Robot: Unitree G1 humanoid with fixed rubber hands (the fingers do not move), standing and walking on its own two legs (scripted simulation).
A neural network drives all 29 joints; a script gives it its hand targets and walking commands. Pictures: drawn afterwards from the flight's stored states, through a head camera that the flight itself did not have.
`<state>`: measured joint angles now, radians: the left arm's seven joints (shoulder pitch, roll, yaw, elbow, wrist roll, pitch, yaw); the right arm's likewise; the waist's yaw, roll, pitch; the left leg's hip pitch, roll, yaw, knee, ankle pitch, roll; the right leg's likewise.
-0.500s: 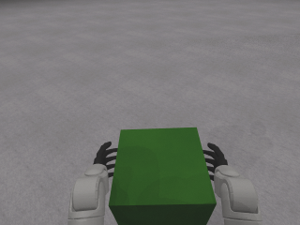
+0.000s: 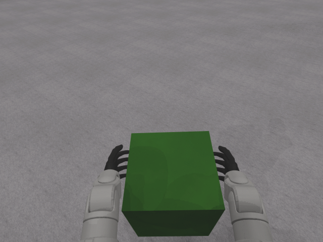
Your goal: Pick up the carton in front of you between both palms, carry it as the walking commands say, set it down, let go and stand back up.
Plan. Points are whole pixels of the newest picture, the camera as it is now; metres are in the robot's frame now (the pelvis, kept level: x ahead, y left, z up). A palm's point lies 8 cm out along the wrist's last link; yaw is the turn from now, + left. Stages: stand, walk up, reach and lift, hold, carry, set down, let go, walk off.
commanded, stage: carry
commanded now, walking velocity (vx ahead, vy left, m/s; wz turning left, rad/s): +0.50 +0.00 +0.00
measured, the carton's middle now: (171, 186) +0.30 +0.00 -0.05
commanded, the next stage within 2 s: none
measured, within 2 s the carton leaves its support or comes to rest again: neither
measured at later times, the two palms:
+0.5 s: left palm (119, 125) +0.45 +0.16 +0.05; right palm (217, 124) +0.45 -0.14 +0.05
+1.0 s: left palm (133, 86) +0.67 +0.14 +0.04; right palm (210, 88) +0.66 -0.16 +0.03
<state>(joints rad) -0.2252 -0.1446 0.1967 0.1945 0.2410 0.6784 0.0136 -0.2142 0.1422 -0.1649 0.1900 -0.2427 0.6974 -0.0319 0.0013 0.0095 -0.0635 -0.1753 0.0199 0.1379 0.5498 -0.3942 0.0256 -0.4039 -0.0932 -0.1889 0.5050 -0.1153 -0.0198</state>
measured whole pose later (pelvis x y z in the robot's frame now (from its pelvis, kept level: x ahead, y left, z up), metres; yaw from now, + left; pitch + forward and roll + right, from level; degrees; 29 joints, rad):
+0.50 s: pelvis +0.16 +0.01 +0.01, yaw +0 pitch +3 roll +0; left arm -0.18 -0.14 0.12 0.07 0.22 0.74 0.03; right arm -0.15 0.13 -0.14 0.05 -0.21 0.74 -0.03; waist 0.01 -0.01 -0.08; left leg -0.35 0.07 0.19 0.43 -0.22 0.01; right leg -0.11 -0.09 -0.21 0.37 -0.30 0.03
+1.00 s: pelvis +0.38 -0.01 +0.01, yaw +0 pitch +3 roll -1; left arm -0.19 -0.14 0.14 0.07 0.21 0.73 0.02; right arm -0.16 0.13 -0.13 0.04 -0.21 0.77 -0.05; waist 0.00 0.04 -0.03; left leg -0.18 0.08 0.11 0.48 -0.39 -0.04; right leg -0.31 -0.02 -0.23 0.42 -0.16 -0.06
